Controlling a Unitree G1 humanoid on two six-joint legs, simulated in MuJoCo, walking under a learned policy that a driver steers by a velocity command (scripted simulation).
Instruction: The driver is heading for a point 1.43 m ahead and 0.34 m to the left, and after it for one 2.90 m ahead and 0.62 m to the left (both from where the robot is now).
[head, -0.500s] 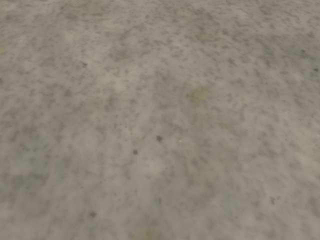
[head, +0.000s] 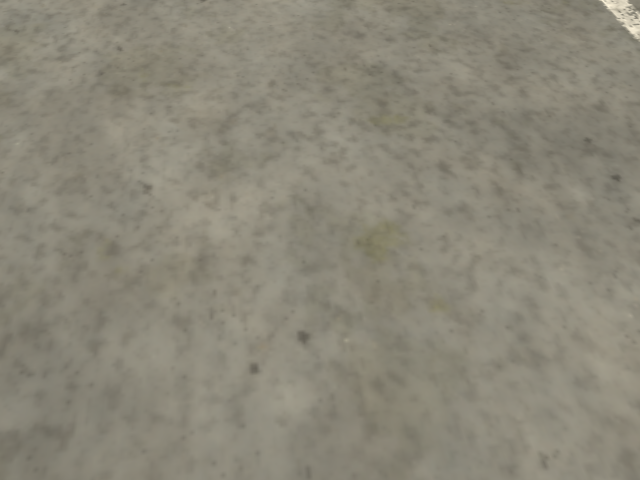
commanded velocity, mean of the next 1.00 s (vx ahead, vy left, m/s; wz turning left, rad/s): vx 0.48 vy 0.00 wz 0.09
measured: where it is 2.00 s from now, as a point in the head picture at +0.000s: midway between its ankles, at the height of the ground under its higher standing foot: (264, 257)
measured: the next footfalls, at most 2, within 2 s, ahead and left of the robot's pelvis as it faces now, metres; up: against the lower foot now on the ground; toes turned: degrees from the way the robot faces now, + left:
left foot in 0.08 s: +0.16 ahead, +0.14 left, +0.00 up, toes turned +1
right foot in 0.62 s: +0.50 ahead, -0.08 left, +0.00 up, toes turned -1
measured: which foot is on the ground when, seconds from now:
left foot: up 0.00-0.06, down 0.08-0.64, up 0.66-1.00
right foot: down 0.00-0.10, up 0.12-0.60, down 0.62-1.00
